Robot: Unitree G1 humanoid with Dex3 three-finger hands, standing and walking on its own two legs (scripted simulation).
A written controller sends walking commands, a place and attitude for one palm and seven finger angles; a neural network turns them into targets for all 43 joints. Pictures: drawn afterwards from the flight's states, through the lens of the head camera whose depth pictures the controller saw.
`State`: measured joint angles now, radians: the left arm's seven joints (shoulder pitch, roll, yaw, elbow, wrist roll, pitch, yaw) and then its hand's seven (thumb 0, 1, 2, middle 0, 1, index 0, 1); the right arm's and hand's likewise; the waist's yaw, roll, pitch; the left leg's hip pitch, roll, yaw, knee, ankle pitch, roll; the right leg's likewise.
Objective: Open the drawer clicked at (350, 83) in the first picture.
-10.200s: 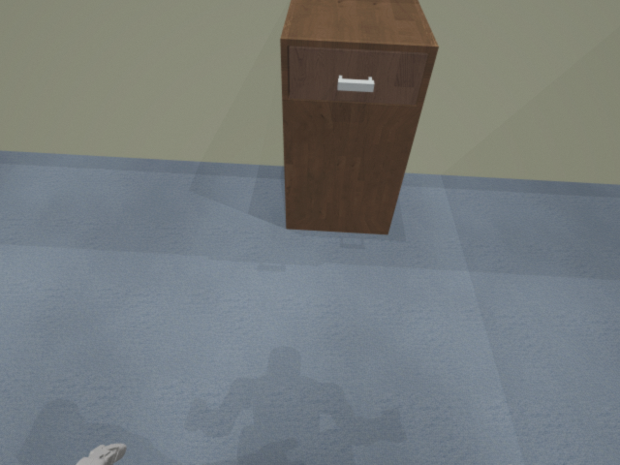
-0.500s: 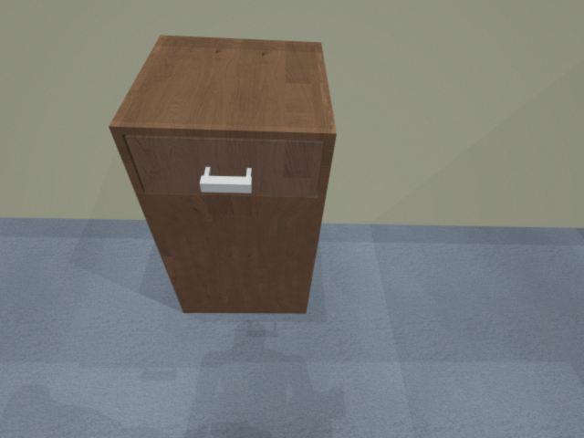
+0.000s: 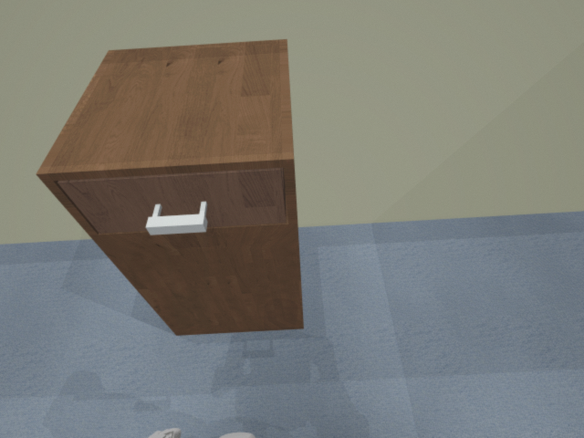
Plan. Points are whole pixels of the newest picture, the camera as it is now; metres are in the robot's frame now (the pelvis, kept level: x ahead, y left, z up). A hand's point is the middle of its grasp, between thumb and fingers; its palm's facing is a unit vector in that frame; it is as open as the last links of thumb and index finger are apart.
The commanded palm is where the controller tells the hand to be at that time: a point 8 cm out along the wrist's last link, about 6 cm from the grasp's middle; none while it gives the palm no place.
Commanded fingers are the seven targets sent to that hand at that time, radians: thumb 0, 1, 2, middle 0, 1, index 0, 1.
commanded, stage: come to a stop and stand still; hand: left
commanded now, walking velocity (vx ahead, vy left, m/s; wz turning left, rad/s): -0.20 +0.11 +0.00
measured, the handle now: (179, 215) +0.50 +0.25 -0.06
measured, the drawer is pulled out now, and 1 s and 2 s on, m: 0.00 0.00 0.00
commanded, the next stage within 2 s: look again from close up in 1.76 s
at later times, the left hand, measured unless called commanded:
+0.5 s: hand out of the picture -0.01 +0.25 -0.17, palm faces +0.07 -0.97 -0.23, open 7.4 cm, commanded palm none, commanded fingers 0.00 0.90 0.90 -0.20 -0.30 -0.20 -0.30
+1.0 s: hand out of the picture -0.05 +0.19 -0.17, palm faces +0.01 -0.98 -0.19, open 7.3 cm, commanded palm none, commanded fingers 0.00 0.90 0.90 -0.20 -0.30 -0.20 -0.30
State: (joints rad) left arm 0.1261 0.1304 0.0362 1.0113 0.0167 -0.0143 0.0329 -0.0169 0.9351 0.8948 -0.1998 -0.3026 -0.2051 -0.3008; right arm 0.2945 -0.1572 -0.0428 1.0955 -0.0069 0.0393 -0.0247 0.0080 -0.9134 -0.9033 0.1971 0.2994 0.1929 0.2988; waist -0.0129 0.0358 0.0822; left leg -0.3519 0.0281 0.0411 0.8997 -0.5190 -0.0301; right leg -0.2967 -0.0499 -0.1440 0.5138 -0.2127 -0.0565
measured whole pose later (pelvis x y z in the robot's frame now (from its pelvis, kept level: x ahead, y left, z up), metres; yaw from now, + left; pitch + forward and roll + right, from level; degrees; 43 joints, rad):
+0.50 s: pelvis -0.02 +0.05 +0.00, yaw -1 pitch +1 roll +1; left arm 0.25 0.20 0.04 1.07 0.01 0.04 0.02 0.00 0.91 0.90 -0.20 -0.30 -0.20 -0.30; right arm 0.18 -0.15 -0.02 1.02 -0.02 0.02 -0.03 0.00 -0.92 -0.90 0.20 0.30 0.20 0.30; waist 0.04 -0.03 0.03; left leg -0.19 -0.01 0.07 0.43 -0.25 0.02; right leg -0.29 -0.04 -0.02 0.73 -0.42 0.02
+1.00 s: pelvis -0.04 +0.02 +0.01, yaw -1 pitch -1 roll +1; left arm 0.28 0.13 0.00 1.14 0.00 0.00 0.03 0.01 0.92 0.90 -0.20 -0.30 -0.20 -0.30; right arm 0.33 -0.14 0.00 1.17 -0.02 0.02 -0.03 0.01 -0.91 -0.90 0.20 0.30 0.19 0.30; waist -0.01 0.01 0.04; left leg -0.16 0.05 0.05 0.39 -0.20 -0.03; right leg -0.13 0.03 -0.05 0.41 -0.26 -0.05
